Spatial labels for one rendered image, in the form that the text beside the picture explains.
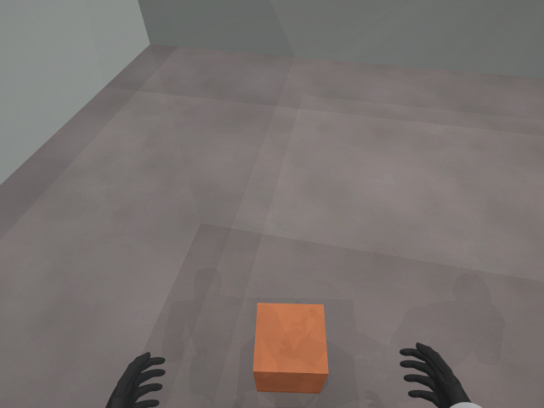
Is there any right robot hand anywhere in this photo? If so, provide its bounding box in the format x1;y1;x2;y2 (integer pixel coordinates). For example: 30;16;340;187
399;343;472;408

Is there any left robot hand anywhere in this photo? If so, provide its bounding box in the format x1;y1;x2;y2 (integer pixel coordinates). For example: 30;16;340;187
105;352;165;408

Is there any carton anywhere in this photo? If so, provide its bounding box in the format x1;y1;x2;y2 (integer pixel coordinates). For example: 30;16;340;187
253;303;329;394

